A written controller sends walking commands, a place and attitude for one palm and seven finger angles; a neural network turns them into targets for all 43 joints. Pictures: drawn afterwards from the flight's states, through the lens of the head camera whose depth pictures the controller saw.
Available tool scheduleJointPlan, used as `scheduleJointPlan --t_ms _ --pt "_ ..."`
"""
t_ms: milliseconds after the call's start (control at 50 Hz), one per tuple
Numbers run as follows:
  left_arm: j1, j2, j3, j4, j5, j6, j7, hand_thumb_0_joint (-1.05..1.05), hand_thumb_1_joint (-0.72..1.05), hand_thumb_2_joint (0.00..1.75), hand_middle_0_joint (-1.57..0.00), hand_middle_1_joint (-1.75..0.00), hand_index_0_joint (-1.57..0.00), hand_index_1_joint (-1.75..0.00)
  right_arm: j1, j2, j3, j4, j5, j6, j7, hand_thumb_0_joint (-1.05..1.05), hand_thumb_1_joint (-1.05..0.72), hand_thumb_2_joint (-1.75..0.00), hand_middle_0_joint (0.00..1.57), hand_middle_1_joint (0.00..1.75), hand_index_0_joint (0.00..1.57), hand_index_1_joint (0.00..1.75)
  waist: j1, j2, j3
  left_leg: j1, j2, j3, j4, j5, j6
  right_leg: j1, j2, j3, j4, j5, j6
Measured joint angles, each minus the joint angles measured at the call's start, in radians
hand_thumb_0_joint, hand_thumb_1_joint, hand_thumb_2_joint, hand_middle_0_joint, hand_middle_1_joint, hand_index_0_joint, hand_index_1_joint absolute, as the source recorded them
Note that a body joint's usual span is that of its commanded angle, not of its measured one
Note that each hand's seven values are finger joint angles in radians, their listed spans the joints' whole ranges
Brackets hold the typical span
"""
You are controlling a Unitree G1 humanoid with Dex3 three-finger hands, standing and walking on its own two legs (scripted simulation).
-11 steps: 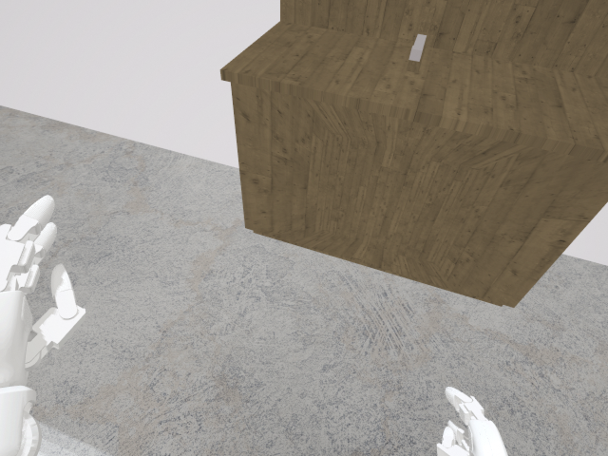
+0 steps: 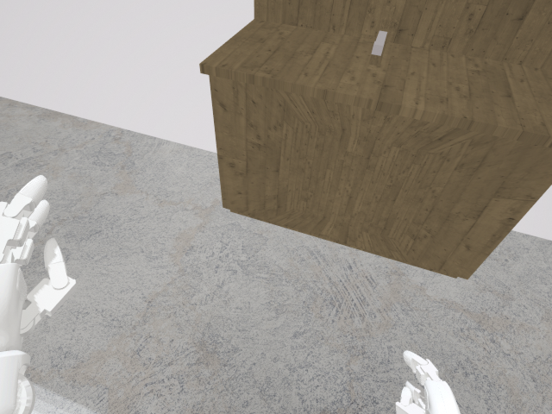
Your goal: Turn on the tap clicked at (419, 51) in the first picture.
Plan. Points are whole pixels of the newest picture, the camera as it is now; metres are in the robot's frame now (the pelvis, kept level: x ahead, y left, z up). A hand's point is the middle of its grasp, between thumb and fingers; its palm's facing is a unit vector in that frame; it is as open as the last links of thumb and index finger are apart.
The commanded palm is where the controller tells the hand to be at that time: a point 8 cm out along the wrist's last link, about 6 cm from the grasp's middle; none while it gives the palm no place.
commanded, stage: stand and wait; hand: left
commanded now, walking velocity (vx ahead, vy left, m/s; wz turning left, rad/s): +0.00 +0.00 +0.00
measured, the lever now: (377, 48) +1.05 -0.22 +0.11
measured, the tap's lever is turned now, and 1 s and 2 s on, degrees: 0 0 0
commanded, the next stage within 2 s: look at it before walking up in 0.04 s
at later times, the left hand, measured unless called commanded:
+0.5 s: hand (84, 279) +0.22 +0.23 +0.16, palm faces +0.41 -0.83 -0.36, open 7.4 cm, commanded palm +0.17 +0.27 +0.18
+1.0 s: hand (137, 190) +0.35 +0.22 +0.16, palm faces +0.37 -0.84 -0.39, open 7.4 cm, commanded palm +0.30 +0.25 +0.18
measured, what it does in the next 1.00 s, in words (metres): walks ahead: left foot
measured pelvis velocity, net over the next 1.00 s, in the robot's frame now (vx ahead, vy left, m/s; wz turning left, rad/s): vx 0.12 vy -0.01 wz -0.08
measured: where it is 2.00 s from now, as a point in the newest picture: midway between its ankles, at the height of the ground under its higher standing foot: outside the picture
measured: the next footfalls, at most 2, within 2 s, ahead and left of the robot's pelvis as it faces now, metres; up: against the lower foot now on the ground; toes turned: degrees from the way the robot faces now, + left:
left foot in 0.90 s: +0.18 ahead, +0.10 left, +0.00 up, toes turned +7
right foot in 1.26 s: +0.30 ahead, -0.17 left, +0.00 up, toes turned -17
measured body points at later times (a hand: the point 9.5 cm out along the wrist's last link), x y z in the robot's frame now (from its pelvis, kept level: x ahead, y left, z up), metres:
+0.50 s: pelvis +0.00 -0.01 +0.00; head -0.01 -0.01 +0.45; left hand +0.19 +0.27 +0.18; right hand +0.16 -0.24 -0.09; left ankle +0.03 +0.11 -0.74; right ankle +0.03 -0.13 -0.73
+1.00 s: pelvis +0.12 -0.01 -0.01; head +0.12 +0.00 +0.44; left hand +0.32 +0.26 +0.18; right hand +0.27 -0.26 -0.09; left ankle +0.14 +0.10 -0.74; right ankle +0.05 -0.12 -0.68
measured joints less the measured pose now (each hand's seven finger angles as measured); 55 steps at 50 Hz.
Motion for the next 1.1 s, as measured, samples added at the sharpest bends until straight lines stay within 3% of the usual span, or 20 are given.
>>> scheduleJointPlan --t_ms 360,460,540,600,660,700,740,840,900,960,1000,1040,1100 --pt "0.004 -0.006 -0.005 0.017 0.001 0.002 0.002 0.01 0.89 0.9 -0.21 -0.3 -0.21 -0.3 0.013 -0.011 -0.005 0.006 -0.001 0.006 -0.002 0.01 -0.9 -0.9 0.2 0.3 0.2 0.3 0.001 0.013 -0.01 -0.003 0.007 0.006 0.005 0.001 -0.005 -0.012 0.007 0.005 0.016 -0.001 -0.009" --pt "0.014 -0.014 -0.002 0.021 0.009 0.013 0.012 0.01 0.89 0.9 -0.21 -0.3 -0.21 -0.3 0.03 -0.01 -0.005 0.007 -0.006 0.015 -0.014 0.01 -0.9 -0.9 0.2 0.3 0.21 0.3 -0.003 0.016 -0.036 -0.022 0.016 0.018 0.055 -0.104 0.007 -0.047 0.016 0.013 0.097 -0.148 -0.033" --pt "-0.005 -0.005 0.013 0.012 0.013 0.015 0.021 0.01 0.89 0.9 -0.21 -0.3 -0.21 -0.3 0.036 -0.005 -0.005 0.008 -0.01 0.009 -0.023 0.01 -0.9 -0.9 0.2 0.3 0.21 0.3 -0.012 0.024 -0.024 -0.026 0.036 0.015 0.086 -0.055 0.001 -0.06 0.021 -0.011 0.162 -0.197 -0.043" --pt "-0.009 0.001 0.019 0.018 0.014 0.01 0.02 0.01 0.89 0.9 -0.21 -0.3 -0.21 -0.3 0.046 0.002 -0.004 0.021 -0.009 0.013 -0.018 0.01 -0.9 -0.9 0.2 0.3 0.21 0.3 -0.014 0.034 -0.026 -0.021 0.058 0.012 0.14 -0.107 -0.021 -0.041 0.025 -0.037 0.163 -0.134 -0.041" --pt "-0.011 -0.007 0.002 0.025 0.018 0.008 0.014 0.01 0.89 0.9 -0.21 -0.3 -0.21 -0.3 0.065 -0.001 -0.009 0.037 -0.004 0.021 -0.008 0.01 -0.9 -0.9 0.2 0.3 0.21 0.3 -0.017 0.027 -0.05 -0.071 0.053 0.021 0.28 -0.237 -0.006 -0.046 0.022 -0.044 0.187 -0.137 -0.057" --pt "-0.027 -0.024 -0.022 0.034 0.022 0.003 0.012 0.01 0.89 0.9 -0.21 -0.3 -0.21 -0.3 0.067 -0.014 -0.014 0.059 -0.003 0.026 -0.002 0.01 -0.9 -0.9 0.2 0.3 0.21 0.3 -0.013 0.015 -0.046 -0.13 0.037 0.032 0.426 -0.259 -0.009 -0.026 0.012 -0.047 0.168 -0.154 -0.066" --pt "-0.026 -0.031 -0.03 0.03 0.024 -0.006 0.01 0.01 0.89 0.9 -0.21 -0.3 -0.21 -0.3 0.062 -0.027 -0.015 0.07 -0.006 0.033 0.002 0.01 -0.9 -0.9 0.2 0.3 0.2 0.3 -0.01 0.001 -0.036 -0.17 0.036 0.053 0.478 -0.241 -0.011 0.0 0.002 -0.04 0.125 -0.142 -0.065" --pt "0.012 0.015 0.011 -0.032 0.016 -0.028 0.013 0.01 0.89 0.9 -0.22 -0.3 -0.22 -0.3 0.046 -0.038 -0.025 0.041 -0.011 0.038 0.002 0.01 -0.9 -0.9 0.2 0.3 0.2 0.3 -0.017 -0.031 0.002 -0.145 0.06 0.103 0.226 -0.134 -0.007 0.048 -0.01 -0.026 0.071 -0.144 -0.043" --pt "0.029 0.038 0.043 -0.086 0.002 -0.032 0.022 0.01 0.89 0.9 -0.22 -0.3 -0.22 -0.3 0.037 -0.046 -0.037 0.009 -0.009 0.024 -0.005 0.01 -0.9 -0.9 0.2 0.3 0.2 0.3 -0.013 -0.033 0.023 -0.062 0.056 0.139 0.049 -0.007 0.006 0.048 -0.01 -0.013 0.153 -0.211 -0.026" --pt "0.023 0.046 0.07 -0.08 -0.006 -0.034 0.034 0.01 0.89 0.9 -0.22 -0.3 -0.21 -0.3 -0.01 -0.013 -0.041 0.007 -0.006 0.02 -0.009 0.01 -0.9 -0.9 0.2 0.3 0.2 0.3 -0.005 -0.059 0.038 -0.036 0.054 0.184 0.108 -0.053 0.012 -0.058 -0.021 -0.001 0.458 -0.303 -0.026" --pt "0.009 0.044 0.066 -0.053 -0.005 -0.021 0.03 0.01 0.89 0.9 -0.21 -0.3 -0.21 -0.3 -0.024 0.011 -0.032 0.009 -0.007 0.013 -0.004 0.01 -0.9 -0.9 0.2 0.3 0.2 0.3 -0.012 -0.043 0.03 -0.01 0.067 0.187 0.098 -0.079 0.009 -0.138 -0.018 -0.03 0.621 -0.311 -0.021" --pt "-0.011 0.035 0.052 -0.041 0.001 -0.006 0.024 0.01 0.89 0.9 -0.21 -0.3 -0.21 -0.3 -0.027 0.032 -0.02 0.01 -0.004 0.004 0.003 0.01 -0.9 -0.9 0.2 0.3 0.2 0.3 -0.012 -0.025 0.024 0.021 0.081 0.187 0.067 -0.08 0.002 -0.202 -0.032 -0.063 0.669 -0.284 -0.014" --pt "-0.015 0.017 0.032 -0.052 0.007 0.0 0.016 0.01 0.89 0.9 -0.21 -0.3 -0.21 -0.3 -0.018 0.054 0.001 0.004 -0.002 -0.006 0.014 0.01 -0.9 -0.9 0.2 0.3 0.2 0.3 -0.005 -0.002 0.026 0.071 0.099 0.195 0.017 -0.079 -0.014 -0.251 -0.064 -0.101 0.577 -0.21 -0.005"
